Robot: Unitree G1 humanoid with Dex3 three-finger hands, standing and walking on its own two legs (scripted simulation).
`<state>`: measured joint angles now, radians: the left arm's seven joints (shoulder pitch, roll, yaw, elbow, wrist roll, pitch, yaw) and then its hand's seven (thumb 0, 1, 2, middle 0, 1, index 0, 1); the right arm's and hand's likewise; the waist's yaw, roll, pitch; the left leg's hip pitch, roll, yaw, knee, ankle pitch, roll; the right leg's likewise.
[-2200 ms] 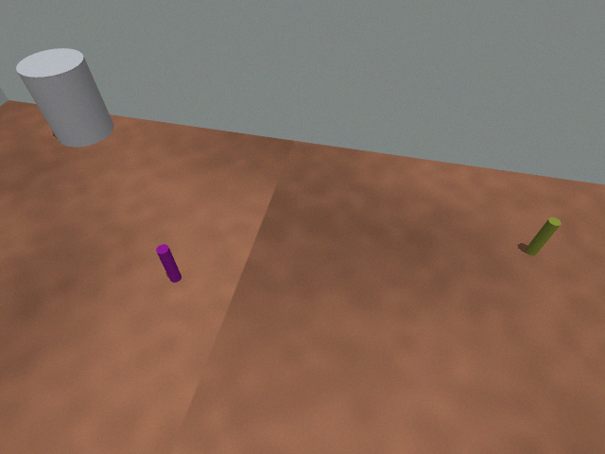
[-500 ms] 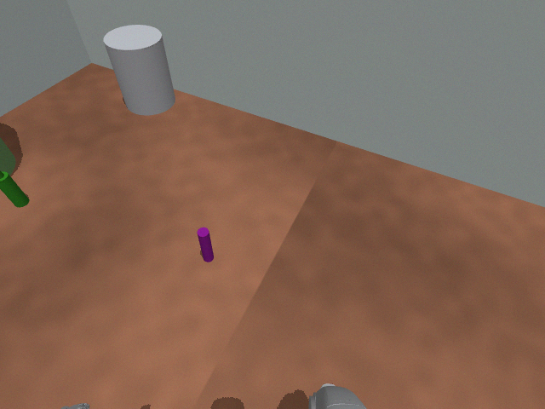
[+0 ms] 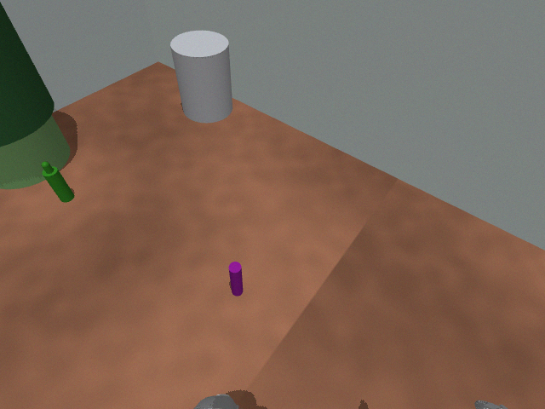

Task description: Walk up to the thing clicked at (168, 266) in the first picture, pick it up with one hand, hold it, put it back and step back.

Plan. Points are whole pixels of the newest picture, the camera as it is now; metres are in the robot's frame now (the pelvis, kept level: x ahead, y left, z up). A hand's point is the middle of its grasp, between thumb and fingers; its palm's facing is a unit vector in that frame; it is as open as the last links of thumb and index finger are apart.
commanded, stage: walk up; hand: left
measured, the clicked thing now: (236, 279) +0.63 +0.15 -0.66
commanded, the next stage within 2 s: stand in 2.00 s
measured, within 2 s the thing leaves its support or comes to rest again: neither
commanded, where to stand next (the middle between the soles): +0.27 -0.04 m, yaw -2 degrees
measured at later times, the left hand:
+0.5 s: hand (162, 332) +0.25 +0.21 -0.12, palm faces -0.05 -0.91 -0.41, open 7.4 cm
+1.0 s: hand (172, 330) +0.26 +0.21 -0.15, palm faces -0.02 -0.94 -0.33, open 7.4 cm
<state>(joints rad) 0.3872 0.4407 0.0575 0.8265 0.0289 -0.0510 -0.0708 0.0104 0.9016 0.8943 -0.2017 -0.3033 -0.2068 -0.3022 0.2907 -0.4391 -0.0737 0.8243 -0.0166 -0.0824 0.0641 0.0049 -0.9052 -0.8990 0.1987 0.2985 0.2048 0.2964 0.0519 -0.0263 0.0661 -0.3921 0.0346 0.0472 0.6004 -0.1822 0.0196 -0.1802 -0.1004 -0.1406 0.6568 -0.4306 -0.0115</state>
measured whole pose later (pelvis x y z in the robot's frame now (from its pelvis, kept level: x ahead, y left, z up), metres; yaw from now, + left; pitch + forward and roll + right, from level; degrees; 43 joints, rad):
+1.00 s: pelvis +0.20 -0.05 +0.01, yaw +1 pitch -2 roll -1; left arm 0.16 0.37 -0.02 1.04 0.00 -0.02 -0.01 0.01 0.90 0.89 -0.20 -0.30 -0.21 -0.30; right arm 0.11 -0.37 0.01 1.01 0.01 -0.01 0.02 0.00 -0.90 -0.90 0.20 0.30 0.21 0.30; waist 0.02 0.00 0.08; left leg -0.30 0.03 0.03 0.59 -0.25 0.00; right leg -0.25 -0.04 -0.07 0.58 -0.29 0.01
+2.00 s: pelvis +0.22 -0.04 +0.03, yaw +1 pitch -2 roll +0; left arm 0.08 0.35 0.00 1.17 0.02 -0.01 -0.01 0.01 0.91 0.89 -0.20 -0.30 -0.20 -0.30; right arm 0.06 -0.34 -0.01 1.17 0.00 0.00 0.01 0.00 -0.91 -0.90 0.20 0.30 0.20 0.30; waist 0.00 0.00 0.04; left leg -0.15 0.00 0.04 0.33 -0.15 0.01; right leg -0.10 -0.06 -0.06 0.30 -0.17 0.04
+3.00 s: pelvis +0.23 -0.05 +0.03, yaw +0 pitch -2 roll +0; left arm 0.12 0.35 -0.01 1.12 0.02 -0.01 -0.01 0.01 0.91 0.89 -0.20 -0.30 -0.20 -0.30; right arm 0.10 -0.35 0.00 1.15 -0.01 -0.01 0.01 0.00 -0.91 -0.90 0.20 0.30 0.20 0.30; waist -0.01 -0.01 0.04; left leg -0.11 0.02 0.05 0.30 -0.16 0.00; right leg -0.07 -0.04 -0.06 0.30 -0.19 0.02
